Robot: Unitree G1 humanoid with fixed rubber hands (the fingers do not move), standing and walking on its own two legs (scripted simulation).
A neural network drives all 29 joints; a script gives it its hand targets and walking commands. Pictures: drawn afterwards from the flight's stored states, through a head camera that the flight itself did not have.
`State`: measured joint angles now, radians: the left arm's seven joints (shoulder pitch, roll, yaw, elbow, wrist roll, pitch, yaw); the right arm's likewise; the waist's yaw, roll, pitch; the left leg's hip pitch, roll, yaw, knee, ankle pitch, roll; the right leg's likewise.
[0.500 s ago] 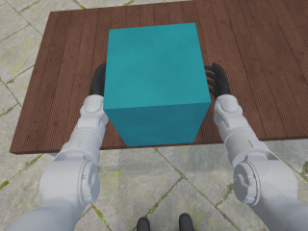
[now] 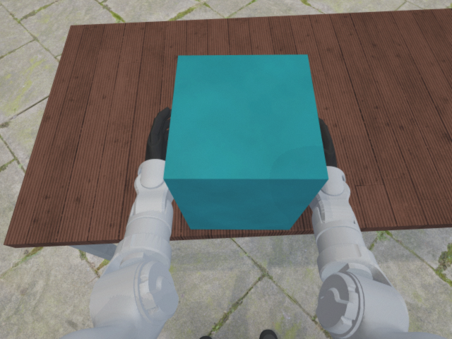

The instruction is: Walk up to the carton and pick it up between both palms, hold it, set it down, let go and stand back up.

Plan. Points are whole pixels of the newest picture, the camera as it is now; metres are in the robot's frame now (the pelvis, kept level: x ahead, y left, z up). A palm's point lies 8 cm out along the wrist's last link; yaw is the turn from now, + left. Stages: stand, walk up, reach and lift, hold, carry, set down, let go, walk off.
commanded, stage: reach and lift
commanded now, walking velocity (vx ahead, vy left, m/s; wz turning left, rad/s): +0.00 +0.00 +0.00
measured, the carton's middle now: (240, 154) +0.44 -0.02 +0.01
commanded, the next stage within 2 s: none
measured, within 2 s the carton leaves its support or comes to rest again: leaves its support in 0.76 s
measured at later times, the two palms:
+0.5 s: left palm (156, 156) +0.44 +0.13 +0.01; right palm (319, 159) +0.42 -0.16 -0.01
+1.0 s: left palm (135, 143) +0.43 +0.14 +0.08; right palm (319, 147) +0.42 -0.15 +0.05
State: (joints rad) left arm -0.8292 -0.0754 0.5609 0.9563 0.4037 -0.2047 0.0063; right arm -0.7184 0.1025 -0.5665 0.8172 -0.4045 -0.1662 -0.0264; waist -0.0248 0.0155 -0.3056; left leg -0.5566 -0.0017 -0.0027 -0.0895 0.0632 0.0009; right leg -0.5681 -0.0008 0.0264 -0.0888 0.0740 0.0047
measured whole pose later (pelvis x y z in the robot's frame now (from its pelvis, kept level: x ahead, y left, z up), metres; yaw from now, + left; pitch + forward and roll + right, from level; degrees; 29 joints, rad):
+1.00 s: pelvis -0.01 +0.00 +0.01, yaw -1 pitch +27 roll +0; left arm -0.83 0.01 0.34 0.97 0.16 -0.03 0.09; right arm -0.73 0.01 -0.30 0.86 -0.13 0.01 -0.14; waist 0.03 0.02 -0.34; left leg -0.47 0.00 0.01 -0.03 0.03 0.00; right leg -0.51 0.00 0.01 0.04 0.01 0.00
